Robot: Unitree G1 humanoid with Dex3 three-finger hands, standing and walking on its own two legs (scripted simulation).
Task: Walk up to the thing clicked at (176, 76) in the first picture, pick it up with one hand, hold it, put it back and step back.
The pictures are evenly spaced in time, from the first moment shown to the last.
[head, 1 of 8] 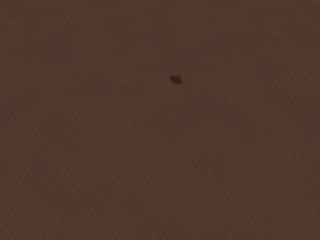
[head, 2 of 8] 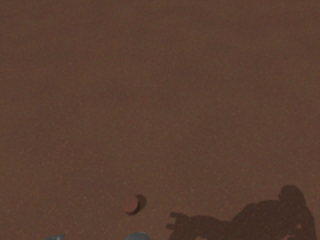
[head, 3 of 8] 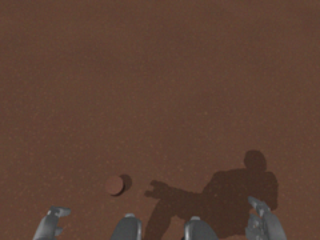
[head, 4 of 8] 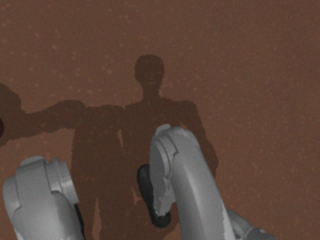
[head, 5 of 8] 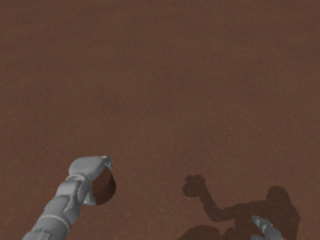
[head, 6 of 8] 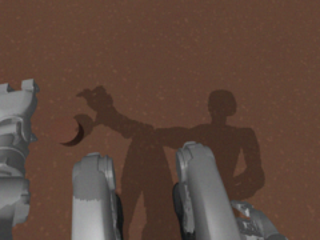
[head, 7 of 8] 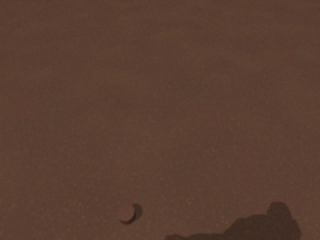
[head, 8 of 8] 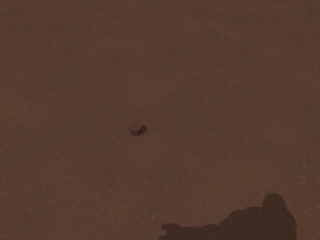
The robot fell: no
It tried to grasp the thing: yes
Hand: left
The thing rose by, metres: 0.66
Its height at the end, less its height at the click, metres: +0.00
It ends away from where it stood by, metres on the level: 0.01
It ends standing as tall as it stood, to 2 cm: yes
